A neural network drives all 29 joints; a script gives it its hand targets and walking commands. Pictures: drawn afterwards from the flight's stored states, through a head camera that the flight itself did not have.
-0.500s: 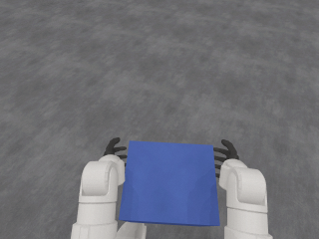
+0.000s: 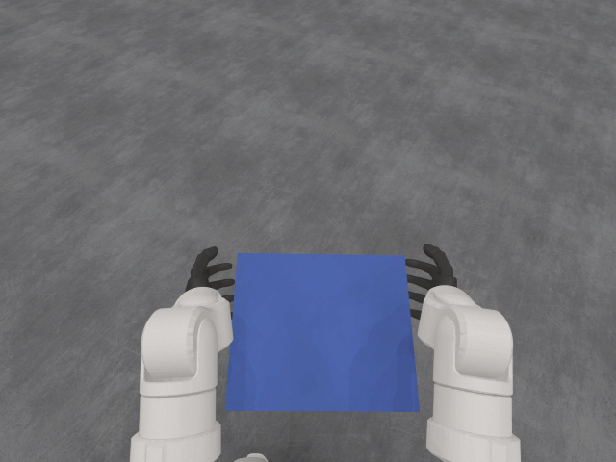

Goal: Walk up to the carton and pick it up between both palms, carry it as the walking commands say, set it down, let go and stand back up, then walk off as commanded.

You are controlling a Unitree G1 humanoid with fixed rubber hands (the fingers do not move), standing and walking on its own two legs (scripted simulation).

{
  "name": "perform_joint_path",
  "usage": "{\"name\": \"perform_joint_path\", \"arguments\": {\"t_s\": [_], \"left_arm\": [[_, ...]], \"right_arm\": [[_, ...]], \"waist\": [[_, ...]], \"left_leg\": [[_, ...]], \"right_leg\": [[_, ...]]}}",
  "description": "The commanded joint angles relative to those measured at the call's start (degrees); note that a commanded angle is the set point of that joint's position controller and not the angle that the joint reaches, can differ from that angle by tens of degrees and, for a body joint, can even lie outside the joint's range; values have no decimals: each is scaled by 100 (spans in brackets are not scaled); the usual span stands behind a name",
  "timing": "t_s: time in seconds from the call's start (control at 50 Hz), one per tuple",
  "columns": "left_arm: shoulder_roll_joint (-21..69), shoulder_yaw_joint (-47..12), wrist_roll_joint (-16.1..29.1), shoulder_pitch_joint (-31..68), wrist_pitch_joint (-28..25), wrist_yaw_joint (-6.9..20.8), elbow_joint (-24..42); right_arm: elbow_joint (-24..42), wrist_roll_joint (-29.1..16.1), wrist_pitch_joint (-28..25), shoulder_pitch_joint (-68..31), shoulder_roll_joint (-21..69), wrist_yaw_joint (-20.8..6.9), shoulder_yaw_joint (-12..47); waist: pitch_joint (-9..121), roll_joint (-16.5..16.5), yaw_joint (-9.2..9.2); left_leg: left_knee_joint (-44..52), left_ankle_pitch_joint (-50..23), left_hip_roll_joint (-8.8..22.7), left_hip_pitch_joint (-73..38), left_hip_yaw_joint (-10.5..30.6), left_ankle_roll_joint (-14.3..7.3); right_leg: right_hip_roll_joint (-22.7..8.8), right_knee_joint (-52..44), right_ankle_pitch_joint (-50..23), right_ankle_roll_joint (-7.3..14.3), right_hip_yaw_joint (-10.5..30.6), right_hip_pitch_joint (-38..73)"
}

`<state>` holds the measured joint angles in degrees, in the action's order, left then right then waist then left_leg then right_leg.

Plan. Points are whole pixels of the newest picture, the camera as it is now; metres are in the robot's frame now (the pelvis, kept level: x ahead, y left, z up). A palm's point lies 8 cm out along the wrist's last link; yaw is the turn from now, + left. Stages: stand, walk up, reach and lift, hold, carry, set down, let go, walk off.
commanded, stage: carry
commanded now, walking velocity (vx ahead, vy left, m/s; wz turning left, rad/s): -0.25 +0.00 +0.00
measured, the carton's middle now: (317, 337) +0.30 +0.03 -0.03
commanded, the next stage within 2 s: none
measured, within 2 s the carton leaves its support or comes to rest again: neither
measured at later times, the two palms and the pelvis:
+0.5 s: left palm out of the picture +0.08 +0.13 +0.07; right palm out of the picture +0.07 -0.15 +0.09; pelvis -0.22 +0.00 +0.00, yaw +1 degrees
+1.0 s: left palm out of the picture -0.02 +0.12 +0.07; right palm out of the picture -0.03 -0.16 +0.07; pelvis -0.32 +0.00 +0.00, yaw +2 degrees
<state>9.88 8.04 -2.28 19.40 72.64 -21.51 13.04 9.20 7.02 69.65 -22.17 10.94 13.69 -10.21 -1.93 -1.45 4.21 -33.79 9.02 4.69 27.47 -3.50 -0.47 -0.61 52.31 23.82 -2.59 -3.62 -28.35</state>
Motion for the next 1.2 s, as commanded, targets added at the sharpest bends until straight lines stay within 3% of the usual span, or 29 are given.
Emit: {"name": "perform_joint_path", "arguments": {"t_s": [0.0, 0.04, 0.06, 0.08, 0.1, 0.14, 0.18, 0.22, 0.26, 0.28, 0.34, 0.4, 0.44, 0.54, 0.56, 0.64, 0.72, 0.76, 0.78, 0.84, 0.86, 0.88, 0.96, 1.0, 1.04, 1.06, 1.14, 1.16, 1.18], "left_arm": [[6057, -4005, 2559, 3581, -150, 3061, 50], [6063, -4047, 2529, 3416, -124, 3133, -145], [5996, -3905, 2454, 3262, -148, 3144, -149], [6137, -3914, 2346, 3217, -251, 3190, -85], [6173, -3875, 2276, 2947, -307, 3184, -151], [6372, -3794, 2416, 3757, -316, 3222, 292], [6303, -3668, 2275, 3682, -372, 3145, 523], [6199, -3494, 2185, 3698, -325, 3069, 553], [6108, -3432, 2093, 3619, -353, 3024, 635], [5965, -3250, 1942, 3172, -326, 2982, 326], [5829, -3107, 1511, 2415, -290, 2860, -256], [5822, -3417, 1578, 2708, -356, 2883, -3], [5965, -3804, 1862, 3546, -410, 2936, 455], [6267, -4070, 2415, 3997, -342, 3082, 553], [6297, -4069, 2450, 4033, -299, 3113, 442], [6331, -3970, 2579, 4055, -223, 3282, -89], [6311, -3829, 2625, 4211, -150, 3335, -415], [6082, -3516, 2387, 3878, -137, 3351, -868], [6091, -3339, 2265, 4108, -250, 3353, -956], [6055, -3254, 2008, 3663, -413, 3275, -868], [6132, -3375, 2079, 3939, -472, 3253, -467], [6368, -3599, 2198, 4305, -482, 3230, -134], [6212, -3395, 1908, 3734, -714, 2983, -57], [5980, -3118, 1586, 3449, -750, 2991, -436], [5738, -3095, 1395, 3216, -871, 3040, -676], [5990, -3479, 1776, 3485, -847, 3076, -47], [5749, -2698, 1221, 3805, -1380, 3085, -1108], [5860, -3473, 1811, 3790, -1307, 3079, 131], [5909, -3420, 1889, 4093, -1341, 3113, 81]], "right_arm": [[405, -2112, 45, -2528, 5588, -2139, 3634], [144, -1914, 46, -2255, 5489, -2116, 3654], [190, -2027, 33, -2274, 5572, -2118, 3772], [411, -2064, 52, -2450, 5728, -2205, 3861], [756, -2249, 22, -2752, 5705, -2244, 4052], [787, -2540, -23, -3377, 6008, -2277, 4201], [981, -2884, -21, -3644, 6081, -2340, 4382], [606, -2979, 77, -3465, 6144, -2295, 4362], [749, -3110, 133, -3575, 6138, -2320, 4330], [636, -3138, 173, -3462, 6031, -2310, 4331], [224, -3044, 287, -3054, 5889, -2424, 4293], [-436, -2829, 296, -2589, 6109, -2568, 4138], [-516, -2813, 176, -2764, 6256, -2620, 3993], [-101, -2731, 69, -2949, 6221, -2491, 3751], [7, -2724, 61, -3225, 6211, -2466, 3704], [-248, -2400, 53, -3048, 5992, -2331, 3561], [-144, -2480, 55, -3402, 6014, -2311, 3656], [-443, -2419, 73, -3223, 5901, -2254, 3715], [-539, -2276, -31, -3336, 5859, -2272, 3580], [-339, -2449, -181, -3366, 5881, -2293, 3666], [-192, -2510, -192, -3385, 5981, -2326, 3723], [264, -2643, -242, -3957, 6115, -2349, 3822], [165, -2839, -235, -3750, 6090, -2451, 3919], [-550, -2521, -208, -3129, 6046, -2555, 3652], [-1131, -2235, -355, -2589, 5918, -2624, 3448], [-464, -2450, -336, -2751, 6099, -2636, 3852], [-1595, -1854, -868, -2996, 5879, -2599, 2896], [-92, -2501, -830, -3201, 6031, -2567, 3743], [-177, -2374, -869, -3327, 6009, -2525, 3641]], "waist": [[2917, -1120, -546], [3237, -1038, -489], [3176, 225, -497], [2925, 1557, -459], [2601, 2032, -351], [2177, 883, -350], [2136, 678, -441], [2494, 1203, -470], [3004, 1163, -403], [3199, 1559, -391], [3138, 1423, -477], [3026, -116, -427], [2599, -838, -468], [2232, -566, -479], [1969, -880, -475], [2033, -771, -451], [1783, 1031, -522], [2088, 1903, -560], [2347, 2287, -611], [2966, 643, -592], [2789, -49, -619], [2778, -900, -532], [3046, -46, -438], [2957, 222, -465], [2800, -298, -417], [2436, -13, -409], [2708, 241, -500], [2865, 521, -503], [2974, 587, -496]], "left_leg": [[967, -1716, 1234, -2328, 1199, -563], [700, -1268, 874, -1965, 948, -199], [267, -404, 530, -1057, 640, 42], [-334, 919, -123, -355, -108, 331], [-1458, 1697, -236, -89, 62, 237], [-2953, 1509, -339, 246, 658, 43], [-2754, 968, -163, 310, 524, 116], [-1751, 1257, -327, 258, 113, 287], [-914, 1935, -379, -111, -44, 262], [-497, 2085, -433, -286, -98, 267], [1502, 833, -265, -1335, -244, 144], [1083, 226, 595, -2032, 732, -71], [1205, 601, 795, -954, 898, -214], [1597, 2757, 579, -261, 548, -250], [1685, 2975, 626, -43, 599, -260], [1493, 2955, 769, 290, 451, -276], [-890, 1618, -352, -1238, -423, 99], [-1345, 2037, -660, -1698, -653, -117], [-534, 1955, -567, -1587, -501, -173], [1105, 2086, -457, -1507, -271, -327], [1607, 2690, 93, -1127, 639, -518], [1869, 2998, 752, -483, 1645, -690], [933, 490, 301, -1087, 325, -197], [1112, 1503, 180, -488, 321, -86], [1158, 2632, 120, -109, 273, -105], [1410, 2796, 127, 16, 327, -145], [487, 1426, -94, -900, -158, -45], [452, 1358, -3, -989, -35, -110], [342, 1304, -81, -1124, -127, -135]], "right_leg": [[188, -2384, -228, 116, -203, 1039], [-368, -3297, -794, 283, 493, 2012], [-900, -3230, -1284, 418, 1113, 2583], [-1863, -3073, -1548, 937, 1841, 2265], [-2284, -3448, -1584, 1297, 2350, 1474], [-2069, -3972, -295, 1141, 2049, 1107], [-1574, -3429, -1560, 829, 1075, 1440], [-1240, -3063, -2932, 724, 450, 2269], [-1440, -2878, -3590, 921, 764, 2896], [-1440, -2904, -3401, 894, 899, 3077], [-1305, -2905, -1887, 653, 782, 2550], [-843, -2775, -1996, 199, 525, 1536], [-732, -2654, -1549, 225, 174, 1441], [-392, -2043, -1055, 181, -197, 1437], [-348, -1768, -999, 168, -270, 1329], [-244, -1106, -1018, 272, -286, 1402], [-1262, -4116, 816, 325, 1541, -238], [-1316, -4805, 2092, 278, 1328, -597], [-1091, -4452, 1311, 261, 894, 127], [-449, -3481, 0, -121, 86, 1201], [-181, -2736, -60, -206, -242, 1179], [-192, -1666, -536, 63, -131, 1402], [-394, -2407, -2172, 329, 155, 1734], [-530, -2693, -1016, 502, 358, 2135], [-659, -2994, 161, 543, 560, 1880], [-539, -2888, 249, 504, 444, 1568], [-743, -3155, -367, 427, 534, 1237], [-784, -3357, -482, 340, 551, 1257], [-708, -3315, -504, 279, 440, 1219]]}}
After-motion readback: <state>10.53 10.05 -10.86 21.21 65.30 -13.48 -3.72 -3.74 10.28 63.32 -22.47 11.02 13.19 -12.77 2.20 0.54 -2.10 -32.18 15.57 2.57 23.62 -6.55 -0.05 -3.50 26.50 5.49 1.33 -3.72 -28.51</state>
